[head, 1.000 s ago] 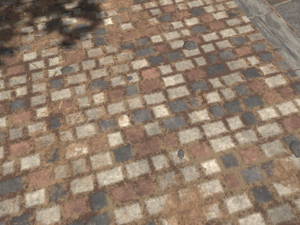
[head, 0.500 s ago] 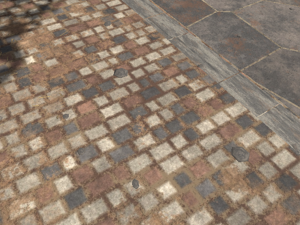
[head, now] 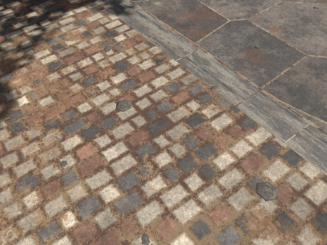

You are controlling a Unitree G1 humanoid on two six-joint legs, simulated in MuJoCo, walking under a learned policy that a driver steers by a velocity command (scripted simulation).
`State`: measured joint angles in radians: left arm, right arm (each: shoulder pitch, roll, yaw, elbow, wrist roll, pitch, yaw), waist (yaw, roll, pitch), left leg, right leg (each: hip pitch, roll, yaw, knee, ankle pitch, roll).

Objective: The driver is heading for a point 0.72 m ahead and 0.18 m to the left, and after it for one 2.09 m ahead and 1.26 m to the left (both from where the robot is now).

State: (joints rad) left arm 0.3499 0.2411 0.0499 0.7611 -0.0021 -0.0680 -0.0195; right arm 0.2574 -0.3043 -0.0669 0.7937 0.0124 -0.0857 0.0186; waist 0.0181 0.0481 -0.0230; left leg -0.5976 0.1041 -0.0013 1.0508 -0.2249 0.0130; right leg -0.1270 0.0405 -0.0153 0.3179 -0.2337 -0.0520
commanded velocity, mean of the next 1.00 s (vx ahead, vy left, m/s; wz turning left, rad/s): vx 0.49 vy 0.00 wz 0.07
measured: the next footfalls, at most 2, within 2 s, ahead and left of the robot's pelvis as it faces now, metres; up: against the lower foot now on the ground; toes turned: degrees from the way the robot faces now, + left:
left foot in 0.28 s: +0.34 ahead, +0.14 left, +0.00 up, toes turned +2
right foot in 0.84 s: +0.63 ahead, -0.10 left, +0.00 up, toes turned +2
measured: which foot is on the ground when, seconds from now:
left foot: up 0.00-0.26, down 0.28-0.84, up 0.86-1.00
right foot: down 0.00-0.30, up 0.32-0.82, down 0.84-1.00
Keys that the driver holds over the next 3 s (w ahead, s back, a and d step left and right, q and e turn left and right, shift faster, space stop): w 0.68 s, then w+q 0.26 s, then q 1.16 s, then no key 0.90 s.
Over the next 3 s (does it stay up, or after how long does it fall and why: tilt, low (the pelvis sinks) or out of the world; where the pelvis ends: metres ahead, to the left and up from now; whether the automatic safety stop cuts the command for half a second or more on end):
stays up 0.71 0.04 -0.01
